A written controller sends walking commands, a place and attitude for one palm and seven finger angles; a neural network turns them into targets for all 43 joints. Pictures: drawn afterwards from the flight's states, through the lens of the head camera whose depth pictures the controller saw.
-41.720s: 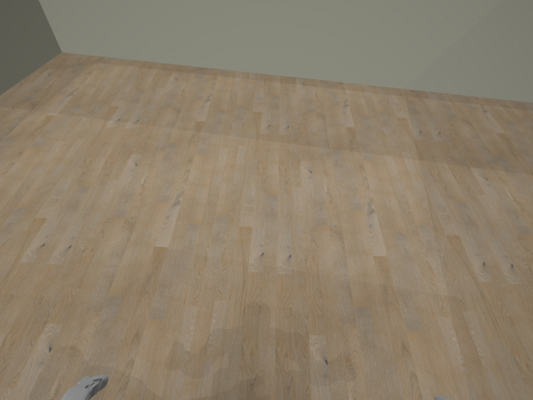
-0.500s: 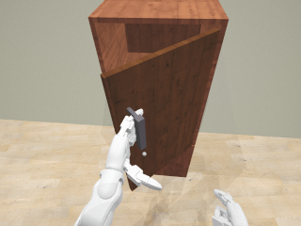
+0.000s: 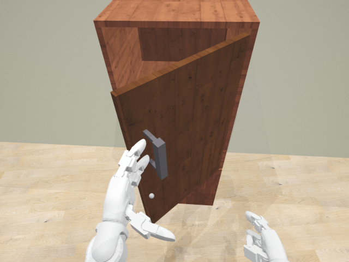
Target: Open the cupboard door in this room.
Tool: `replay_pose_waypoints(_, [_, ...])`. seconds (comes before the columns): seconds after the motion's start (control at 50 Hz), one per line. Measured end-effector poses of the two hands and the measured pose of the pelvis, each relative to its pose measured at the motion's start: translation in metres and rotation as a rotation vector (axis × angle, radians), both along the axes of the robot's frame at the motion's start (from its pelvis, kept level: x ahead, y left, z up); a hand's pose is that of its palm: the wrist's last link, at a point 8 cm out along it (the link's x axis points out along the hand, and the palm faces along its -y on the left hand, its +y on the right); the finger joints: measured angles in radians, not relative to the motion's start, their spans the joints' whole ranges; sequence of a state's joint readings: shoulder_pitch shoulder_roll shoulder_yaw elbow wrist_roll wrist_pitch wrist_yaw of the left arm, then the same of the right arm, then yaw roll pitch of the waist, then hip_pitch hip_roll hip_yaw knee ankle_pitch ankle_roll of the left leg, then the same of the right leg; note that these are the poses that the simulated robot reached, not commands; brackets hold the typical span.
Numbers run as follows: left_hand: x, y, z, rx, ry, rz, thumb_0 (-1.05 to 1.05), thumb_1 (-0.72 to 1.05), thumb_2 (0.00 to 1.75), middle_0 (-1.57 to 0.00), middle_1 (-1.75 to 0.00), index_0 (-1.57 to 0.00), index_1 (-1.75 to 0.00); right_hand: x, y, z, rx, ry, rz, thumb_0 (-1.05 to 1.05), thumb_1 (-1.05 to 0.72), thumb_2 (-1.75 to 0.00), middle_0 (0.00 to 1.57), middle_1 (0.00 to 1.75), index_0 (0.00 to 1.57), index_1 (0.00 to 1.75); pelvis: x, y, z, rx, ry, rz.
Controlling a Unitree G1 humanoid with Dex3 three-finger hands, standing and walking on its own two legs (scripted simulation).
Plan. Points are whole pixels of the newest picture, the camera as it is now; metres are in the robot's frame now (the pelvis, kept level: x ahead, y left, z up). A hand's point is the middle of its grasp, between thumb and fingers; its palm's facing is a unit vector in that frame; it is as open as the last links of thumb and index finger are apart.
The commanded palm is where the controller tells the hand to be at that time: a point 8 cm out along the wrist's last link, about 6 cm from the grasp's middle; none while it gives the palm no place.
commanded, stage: slide the hand sideways off the handle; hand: left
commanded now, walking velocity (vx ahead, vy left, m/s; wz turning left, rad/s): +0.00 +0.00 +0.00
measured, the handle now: (155, 155) +0.33 +0.07 +0.10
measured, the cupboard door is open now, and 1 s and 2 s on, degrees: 45 45 45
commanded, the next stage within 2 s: draw the hand back to the body in 0.52 s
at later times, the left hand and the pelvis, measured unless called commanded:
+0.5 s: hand (122, 221) +0.18 +0.11 +0.09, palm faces +0.01 -1.00 -0.04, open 16.3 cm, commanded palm +0.14 +0.17 +0.09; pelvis +0.01 -0.01 -0.01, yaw +1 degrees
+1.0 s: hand (94, 210) +0.18 +0.16 +0.12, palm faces +0.00 -1.00 -0.06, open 16.3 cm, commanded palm +0.15 +0.22 +0.13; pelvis +0.01 +0.01 -0.01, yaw +1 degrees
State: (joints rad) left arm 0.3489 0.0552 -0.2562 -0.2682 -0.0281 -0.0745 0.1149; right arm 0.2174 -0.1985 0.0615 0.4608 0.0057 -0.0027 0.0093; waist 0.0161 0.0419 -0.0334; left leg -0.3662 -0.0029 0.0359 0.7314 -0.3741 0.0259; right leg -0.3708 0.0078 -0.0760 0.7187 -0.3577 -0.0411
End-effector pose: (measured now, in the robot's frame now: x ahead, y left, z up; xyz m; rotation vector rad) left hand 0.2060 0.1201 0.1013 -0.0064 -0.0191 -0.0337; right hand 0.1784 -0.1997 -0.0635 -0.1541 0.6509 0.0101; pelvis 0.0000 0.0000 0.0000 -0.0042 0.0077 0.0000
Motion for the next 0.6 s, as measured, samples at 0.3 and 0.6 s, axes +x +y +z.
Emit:
replay_pose_waypoints(0.3, [-0.029,0.026,-0.001,0.029,0.023,0.039,-0.01,-0.5,0.3,-0.16,-0.31,-0.16,-0.3,0.015,-0.017,0.0,-0.017,-0.052,-0.003,0.01,-0.91,-0.9,0.2,0.3,0.21,0.3,0.014,-0.01,-0.005,0.001,0.037,0.008])
replay_pose_waypoints(0.6, [-0.055,0.051,-0.003,0.038,0.004,0.033,-0.01,-0.5,0.3,-0.15,-0.3,-0.16,-0.3,0.004,-0.027,-0.009,-0.039,-0.081,-0.03,0.02,-0.91,-0.9,0.2,0.3,0.21,0.3,0.007,-0.01,-0.015,-0.011,0.064,0.023])
